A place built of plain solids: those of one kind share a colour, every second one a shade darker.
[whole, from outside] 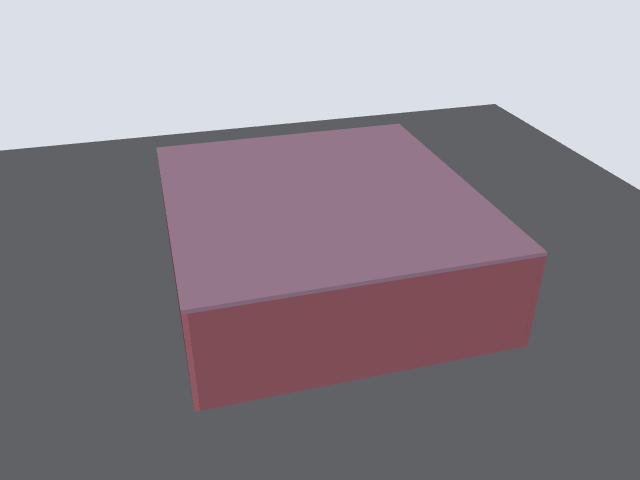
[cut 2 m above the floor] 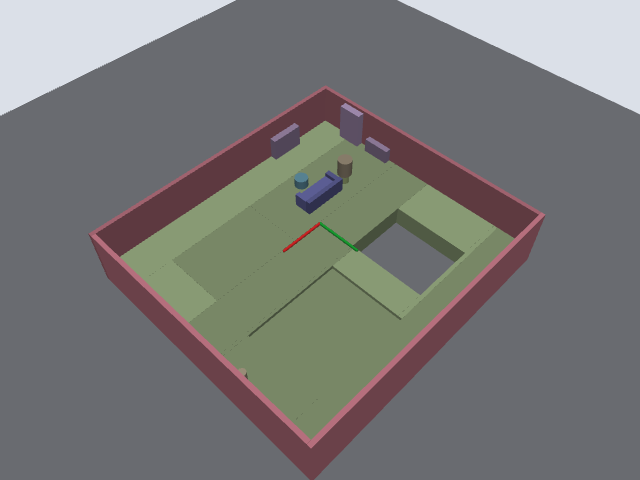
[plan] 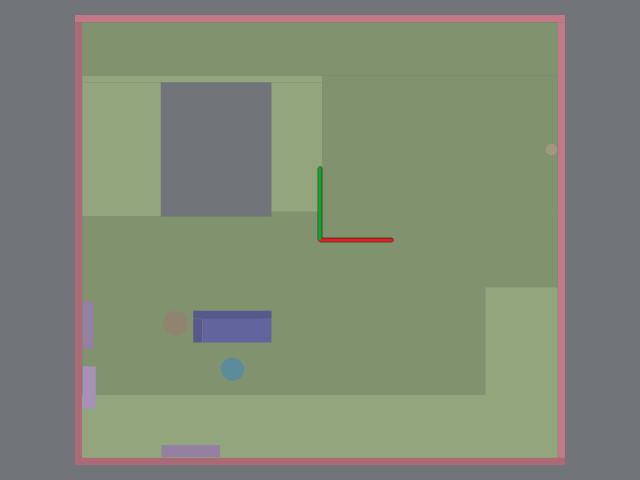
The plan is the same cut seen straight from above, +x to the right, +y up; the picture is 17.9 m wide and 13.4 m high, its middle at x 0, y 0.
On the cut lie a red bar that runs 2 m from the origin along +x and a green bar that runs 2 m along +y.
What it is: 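A home; one open living floor with 3 sunken areas, their rims bare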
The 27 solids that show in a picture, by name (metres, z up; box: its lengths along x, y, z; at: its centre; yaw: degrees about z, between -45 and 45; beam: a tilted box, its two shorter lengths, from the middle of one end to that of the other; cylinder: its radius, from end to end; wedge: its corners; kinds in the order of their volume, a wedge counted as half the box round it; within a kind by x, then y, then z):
{
 "floor_1": {"box": [2.2, 3.74, 1.02], "at": [-5.54, 2.53, 0.46]},
 "floor_2": {"box": [6.7, 0.19, 1.02], "at": [-3.29, 4.49, 0.46]},
 "floor_3": {"box": [6.82, 3.0, 1.02], "at": [-3.23, -2.83, 0.46]},
 "floor_4": {"box": [1.41, 3.6, 1.02], "at": [-0.65, 2.6, 0.46]},
 "floor_5": {"box": [13.28, 1.75, 1.02], "at": [0.0, -5.2, 0.46]},
 "floor_6": {"box": [13.28, 1.98, 1.02], "at": [0.0, -0.33, 0.46]},
 "floor_7": {"box": [13.28, 1.49, 1.02], "at": [0.0, 5.33, 0.46]},
 "floor_8": {"box": [4.44, 3.0, 1.02], "at": [2.39, -2.83, 0.46]},
 "floor_9": {"box": [4.77, 3.79, 0.85], "at": [2.44, 2.69, 0.38]},
 "floor_10": {"box": [8.0, 0.14, 1.02], "at": [2.64, 0.73, 0.46]},
 "floor_11": {"box": [2.03, 3.0, 1.02], "at": [5.63, -2.83, 0.46]},
 "floor_12": {"box": [1.82, 3.79, 1.02], "at": [5.73, 2.69, 0.46]},
 "wall_1": {"box": [0.2, 12.16, 4.06], "at": [-6.74, 0.0, 1.98]},
 "wall_2": {"box": [13.68, 0.2, 4.06], "at": [0.0, -6.18, 1.98]},
 "wall_3": {"box": [13.68, 0.2, 4.06], "at": [0.0, 6.18, 1.98]},
 "wall_4": {"box": [0.2, 12.16, 4.06], "at": [6.74, 0.0, 1.98]},
 "roof_1": {"box": [13.68, 12.56, 0.16], "at": [0.0, 0.0, 4.09]},
 "case_1": {"box": [0.3, 1.33, 0.73], "at": [-6.47, -2.38, 1.34]},
 "case_2": {"box": [0.36, 1.18, 1.88], "at": [-6.44, -4.12, 1.91]},
 "case_3": {"box": [1.64, 0.34, 1.14], "at": [-3.61, -5.89, 1.54]},
 "sofa_1": {"box": [0.25, 0.66, 0.67], "at": [-3.42, -2.53, 1.31]},
 "sofa_2": {"box": [1.69, 0.66, 0.49], "at": [-2.45, -2.53, 1.22]},
 "sofa_3": {"box": [2.19, 0.22, 0.72], "at": [-2.45, -2.09, 1.33]},
 "sofa_4": {"box": [0.25, 0.66, 0.67], "at": [-1.48, -2.53, 1.31]},
 "bush_1": {"cylinder": 0.34, "from": [-4.04, -2.32, 1.51], "to": [-4.04, -2.32, 2.36]},
 "bush_2": {"cylinder": 0.16, "from": [6.46, 2.53, 1.55], "to": [6.46, 2.53, 2.48]},
 "table_1": {"cylinder": 0.33, "from": [-2.45, -3.6, 0.97], "to": [-2.45, -3.6, 1.44]}
}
